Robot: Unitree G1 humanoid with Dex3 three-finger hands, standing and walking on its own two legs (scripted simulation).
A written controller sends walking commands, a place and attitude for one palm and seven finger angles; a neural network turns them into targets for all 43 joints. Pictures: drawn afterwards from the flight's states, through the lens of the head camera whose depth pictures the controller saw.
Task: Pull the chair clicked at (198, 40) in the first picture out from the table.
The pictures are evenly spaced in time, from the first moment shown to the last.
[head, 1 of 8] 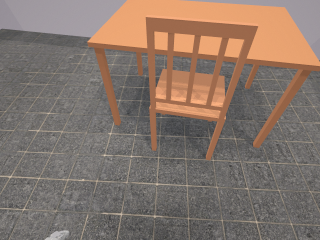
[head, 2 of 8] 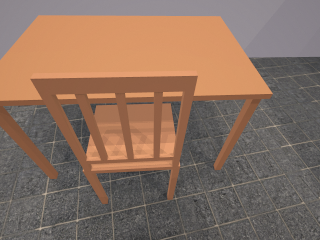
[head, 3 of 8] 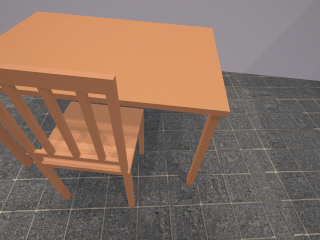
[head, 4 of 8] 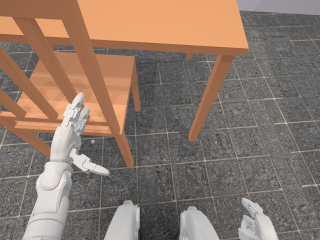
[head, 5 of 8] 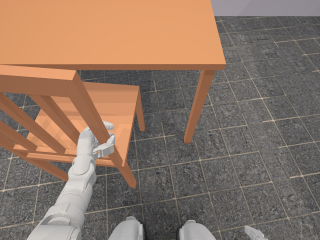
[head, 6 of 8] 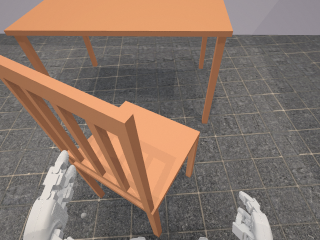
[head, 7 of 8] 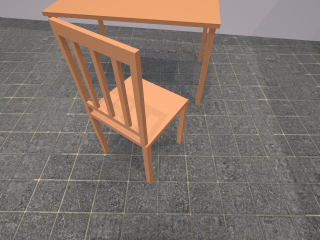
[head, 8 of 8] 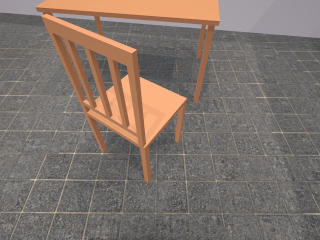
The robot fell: no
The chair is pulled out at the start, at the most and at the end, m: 0.00 0.54 0.54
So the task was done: yes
